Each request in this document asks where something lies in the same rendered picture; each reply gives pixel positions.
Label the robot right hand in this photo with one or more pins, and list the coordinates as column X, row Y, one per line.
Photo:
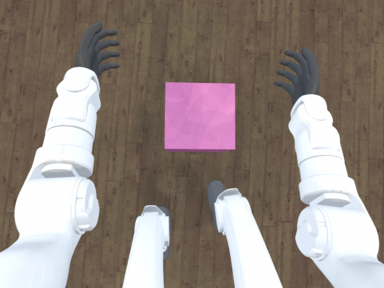
column 306, row 82

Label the robot left upper arm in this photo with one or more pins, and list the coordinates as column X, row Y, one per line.
column 52, row 214

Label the robot right forearm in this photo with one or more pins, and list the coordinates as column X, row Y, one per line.
column 324, row 179

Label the robot left forearm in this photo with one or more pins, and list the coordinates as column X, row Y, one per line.
column 70, row 131

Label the robot right shin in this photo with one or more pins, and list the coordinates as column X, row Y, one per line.
column 232, row 191

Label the robot left hand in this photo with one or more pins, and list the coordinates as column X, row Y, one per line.
column 88, row 55

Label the robot right upper arm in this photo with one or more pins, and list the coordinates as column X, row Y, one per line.
column 343, row 244

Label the carton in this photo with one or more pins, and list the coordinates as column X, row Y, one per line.
column 199, row 117

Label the right robot thigh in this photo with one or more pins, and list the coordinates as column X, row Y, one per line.
column 251, row 263

